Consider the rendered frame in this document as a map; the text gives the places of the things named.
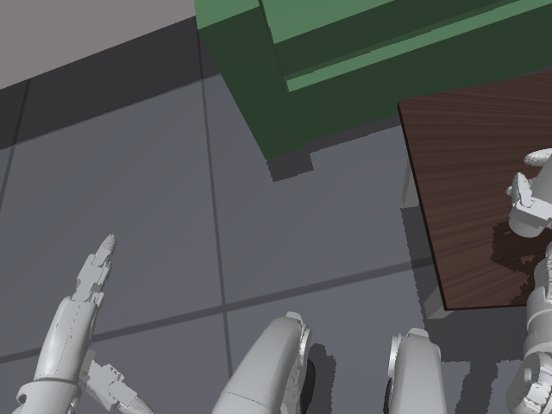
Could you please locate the coffee table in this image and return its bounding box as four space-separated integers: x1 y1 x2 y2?
398 71 552 319

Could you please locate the can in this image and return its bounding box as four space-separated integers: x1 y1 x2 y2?
509 154 552 238

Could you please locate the sofa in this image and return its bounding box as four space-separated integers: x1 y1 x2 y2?
194 0 552 160

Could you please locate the left robot foot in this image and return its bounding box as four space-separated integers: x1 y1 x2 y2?
299 359 316 414

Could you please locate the left robot hand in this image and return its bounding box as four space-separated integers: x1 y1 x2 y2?
34 234 154 414

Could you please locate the right robot arm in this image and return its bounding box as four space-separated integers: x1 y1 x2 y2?
505 242 552 414

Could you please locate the right robot hand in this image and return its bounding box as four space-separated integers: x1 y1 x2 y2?
505 148 552 229

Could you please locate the left robot arm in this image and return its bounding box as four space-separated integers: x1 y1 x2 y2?
11 379 82 414

